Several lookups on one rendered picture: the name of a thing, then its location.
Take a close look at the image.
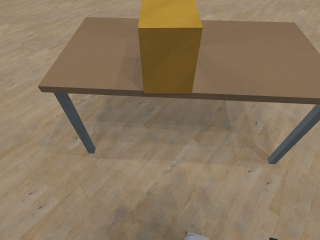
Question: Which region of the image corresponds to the table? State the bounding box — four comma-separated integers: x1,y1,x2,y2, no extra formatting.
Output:
38,17,320,164

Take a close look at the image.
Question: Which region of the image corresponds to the carton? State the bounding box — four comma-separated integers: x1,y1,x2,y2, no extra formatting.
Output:
138,0,203,94

